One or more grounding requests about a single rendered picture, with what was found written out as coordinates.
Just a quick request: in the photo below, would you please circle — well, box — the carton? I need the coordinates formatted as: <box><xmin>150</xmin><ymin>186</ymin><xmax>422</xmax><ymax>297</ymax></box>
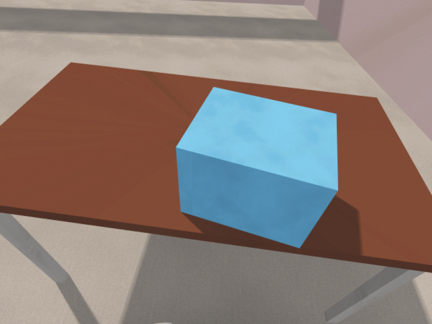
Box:
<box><xmin>176</xmin><ymin>87</ymin><xmax>338</xmax><ymax>248</ymax></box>

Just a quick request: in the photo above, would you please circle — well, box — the table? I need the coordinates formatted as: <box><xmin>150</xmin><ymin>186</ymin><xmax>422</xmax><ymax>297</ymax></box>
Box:
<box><xmin>0</xmin><ymin>62</ymin><xmax>432</xmax><ymax>324</ymax></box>

